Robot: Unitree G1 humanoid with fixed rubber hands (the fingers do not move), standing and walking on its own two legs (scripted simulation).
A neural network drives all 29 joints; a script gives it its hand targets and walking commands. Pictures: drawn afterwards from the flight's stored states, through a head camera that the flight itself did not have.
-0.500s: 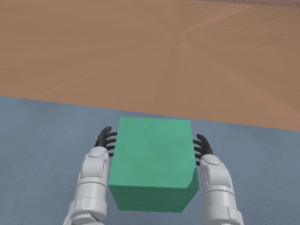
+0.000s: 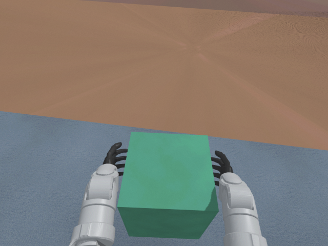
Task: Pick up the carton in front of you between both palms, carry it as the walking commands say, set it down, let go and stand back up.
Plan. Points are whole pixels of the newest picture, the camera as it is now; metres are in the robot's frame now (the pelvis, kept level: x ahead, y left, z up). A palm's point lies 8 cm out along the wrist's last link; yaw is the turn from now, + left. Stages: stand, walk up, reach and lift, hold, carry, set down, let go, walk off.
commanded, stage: hold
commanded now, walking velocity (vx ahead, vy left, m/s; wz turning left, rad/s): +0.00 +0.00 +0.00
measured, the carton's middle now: (166, 188) +0.29 +0.00 -0.04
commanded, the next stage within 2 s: carry in 0.74 s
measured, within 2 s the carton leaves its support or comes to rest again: neither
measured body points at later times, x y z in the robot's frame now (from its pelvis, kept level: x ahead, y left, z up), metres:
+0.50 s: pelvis -0.01 +0.00 +0.00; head -0.06 +0.00 +0.45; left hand +0.30 +0.15 +0.05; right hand +0.29 -0.15 +0.04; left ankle +0.00 +0.13 -0.75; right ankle +0.01 -0.13 -0.75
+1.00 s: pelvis +0.04 +0.02 -0.01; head +0.00 +0.02 +0.44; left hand +0.33 +0.18 +0.06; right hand +0.34 -0.12 +0.06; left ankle +0.00 +0.13 -0.75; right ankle +0.01 -0.12 -0.73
